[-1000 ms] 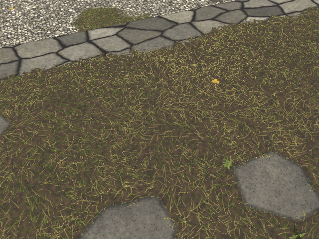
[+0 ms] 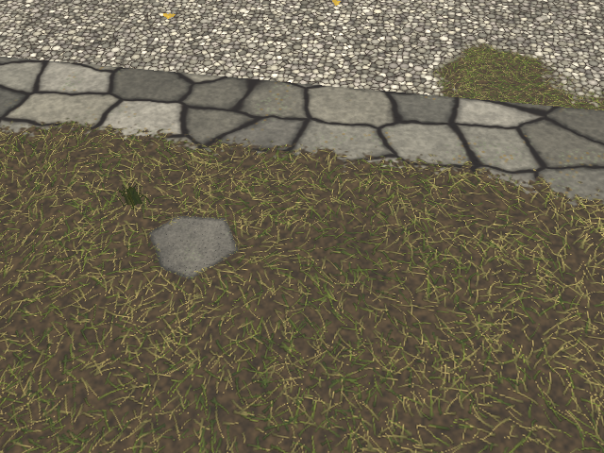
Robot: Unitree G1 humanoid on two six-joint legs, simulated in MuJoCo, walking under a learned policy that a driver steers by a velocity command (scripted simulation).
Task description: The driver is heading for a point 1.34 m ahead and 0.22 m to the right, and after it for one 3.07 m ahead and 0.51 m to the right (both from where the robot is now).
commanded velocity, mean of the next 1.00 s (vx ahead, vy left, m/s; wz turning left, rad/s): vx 0.50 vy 0.00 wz -0.13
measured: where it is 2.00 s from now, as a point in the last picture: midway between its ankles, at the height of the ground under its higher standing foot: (381, 253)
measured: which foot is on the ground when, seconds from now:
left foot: up 0.00-0.26, down 0.28-0.84, up 0.86-1.00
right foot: down 0.00-0.28, up 0.30-0.80, down 0.82-1.00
